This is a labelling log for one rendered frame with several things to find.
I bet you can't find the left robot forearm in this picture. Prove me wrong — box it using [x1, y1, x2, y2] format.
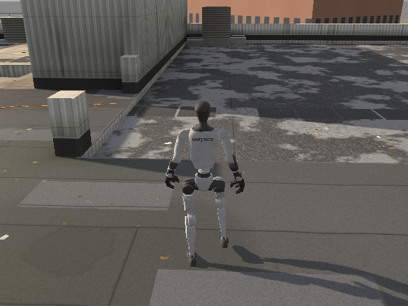
[166, 154, 178, 178]

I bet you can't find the robot head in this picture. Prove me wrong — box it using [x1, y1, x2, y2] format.
[192, 101, 214, 132]

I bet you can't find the robot right upper arm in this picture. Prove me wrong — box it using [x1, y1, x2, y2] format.
[216, 128, 234, 164]

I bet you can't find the right robot forearm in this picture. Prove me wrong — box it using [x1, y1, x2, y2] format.
[229, 154, 243, 181]

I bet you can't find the right robot hand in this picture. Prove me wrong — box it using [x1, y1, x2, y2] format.
[230, 179, 245, 194]

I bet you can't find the robot left upper arm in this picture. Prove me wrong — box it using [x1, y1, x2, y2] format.
[172, 129, 190, 164]

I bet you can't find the left robot hand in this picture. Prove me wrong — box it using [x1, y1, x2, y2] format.
[164, 175, 179, 189]

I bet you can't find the robot torso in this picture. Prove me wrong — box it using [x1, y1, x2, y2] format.
[189, 126, 218, 191]

